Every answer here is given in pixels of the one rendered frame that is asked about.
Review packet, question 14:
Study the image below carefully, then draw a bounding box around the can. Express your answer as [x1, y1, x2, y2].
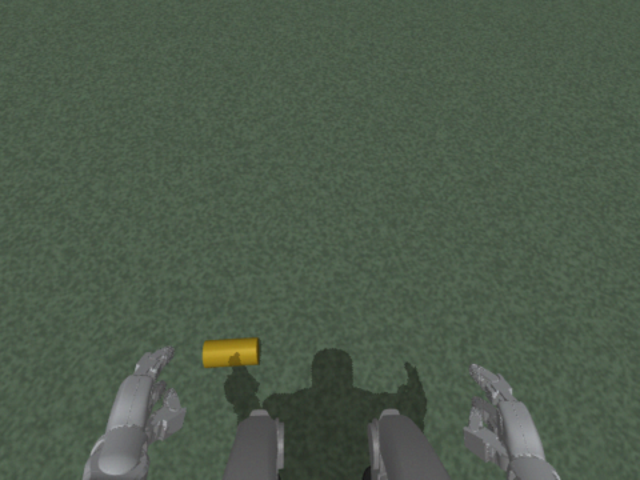
[202, 337, 259, 368]

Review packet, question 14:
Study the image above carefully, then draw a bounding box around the left robot arm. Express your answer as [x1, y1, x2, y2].
[82, 427, 150, 480]

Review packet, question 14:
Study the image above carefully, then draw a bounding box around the right robot arm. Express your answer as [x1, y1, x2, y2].
[506, 457, 561, 480]

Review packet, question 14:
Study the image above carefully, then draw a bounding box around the right robot hand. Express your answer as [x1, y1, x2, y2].
[463, 364, 546, 473]

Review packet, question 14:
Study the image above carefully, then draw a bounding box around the left robot hand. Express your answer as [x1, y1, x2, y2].
[105, 346, 186, 446]

